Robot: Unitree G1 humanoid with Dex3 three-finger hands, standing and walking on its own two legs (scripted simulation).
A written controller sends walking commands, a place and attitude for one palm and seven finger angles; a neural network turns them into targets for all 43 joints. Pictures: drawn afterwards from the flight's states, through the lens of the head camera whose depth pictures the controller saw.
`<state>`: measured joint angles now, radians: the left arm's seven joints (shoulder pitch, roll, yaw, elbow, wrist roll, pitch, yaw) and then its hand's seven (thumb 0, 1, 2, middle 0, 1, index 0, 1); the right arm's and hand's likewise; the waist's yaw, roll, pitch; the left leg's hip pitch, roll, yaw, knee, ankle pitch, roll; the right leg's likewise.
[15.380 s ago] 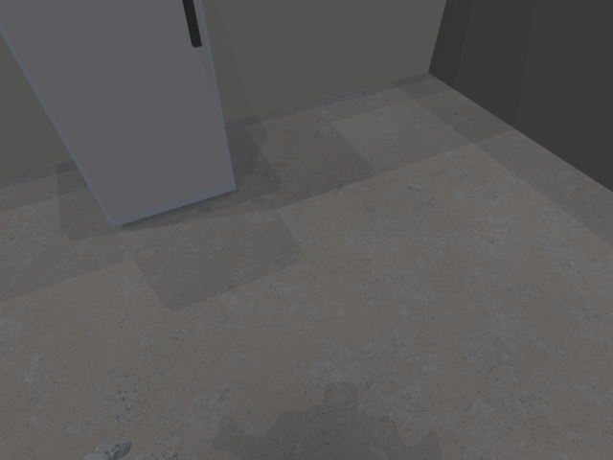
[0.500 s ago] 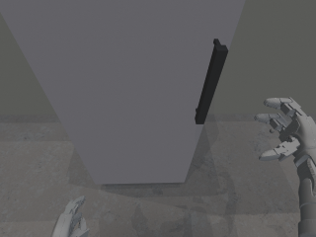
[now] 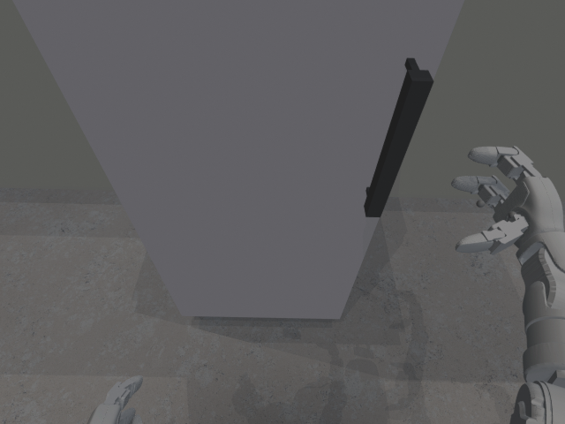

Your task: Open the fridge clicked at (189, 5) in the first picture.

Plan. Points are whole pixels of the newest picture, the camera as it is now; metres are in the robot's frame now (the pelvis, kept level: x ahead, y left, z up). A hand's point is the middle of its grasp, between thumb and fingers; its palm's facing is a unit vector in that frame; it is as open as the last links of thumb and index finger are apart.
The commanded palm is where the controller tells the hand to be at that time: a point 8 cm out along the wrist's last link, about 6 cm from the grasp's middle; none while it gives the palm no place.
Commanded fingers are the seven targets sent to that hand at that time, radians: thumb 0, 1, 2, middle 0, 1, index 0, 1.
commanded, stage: move the hooked fingers beside the handle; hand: right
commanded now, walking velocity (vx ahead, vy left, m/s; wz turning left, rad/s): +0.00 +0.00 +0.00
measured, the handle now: (388, 148) +0.51 -0.11 +0.12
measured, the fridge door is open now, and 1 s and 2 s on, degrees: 0 0 0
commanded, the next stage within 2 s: feel for the door with the fingertips in 1.16 s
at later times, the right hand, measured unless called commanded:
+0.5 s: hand (451, 171) +0.47 -0.20 +0.12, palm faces -0.08 +1.00 +0.01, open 14.0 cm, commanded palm +0.44 -0.25 +0.12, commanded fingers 0.00 0.50 -0.30 0.30 1.20 0.30 1.20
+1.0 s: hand (443, 173) +0.46 -0.19 +0.12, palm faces -0.06 +1.00 +0.01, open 14.0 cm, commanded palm +0.43 -0.24 +0.12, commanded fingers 0.00 0.50 -0.30 0.30 1.20 0.30 1.20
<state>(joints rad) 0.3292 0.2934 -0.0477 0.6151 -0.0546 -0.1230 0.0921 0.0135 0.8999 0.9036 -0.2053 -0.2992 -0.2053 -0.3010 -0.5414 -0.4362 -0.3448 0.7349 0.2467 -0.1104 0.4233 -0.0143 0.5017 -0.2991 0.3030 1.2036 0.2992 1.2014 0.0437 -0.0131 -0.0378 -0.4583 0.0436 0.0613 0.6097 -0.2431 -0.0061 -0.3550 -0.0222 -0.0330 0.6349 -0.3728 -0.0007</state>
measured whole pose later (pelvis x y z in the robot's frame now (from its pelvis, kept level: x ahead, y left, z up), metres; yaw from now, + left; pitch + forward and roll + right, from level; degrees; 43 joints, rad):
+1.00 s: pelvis +0.01 +0.00 -0.01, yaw +1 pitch +10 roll +0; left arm 0.34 0.27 -0.05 0.60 -0.03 -0.04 0.05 0.01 0.90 0.90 -0.21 -0.30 -0.21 -0.30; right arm -0.76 -0.42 -0.33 0.98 0.17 -0.21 0.32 -0.01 0.50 -0.30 0.30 1.20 0.30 1.20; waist 0.08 -0.01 -0.06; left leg -0.56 0.04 0.05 0.64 -0.25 -0.01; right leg -0.45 -0.03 -0.05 0.68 -0.40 -0.01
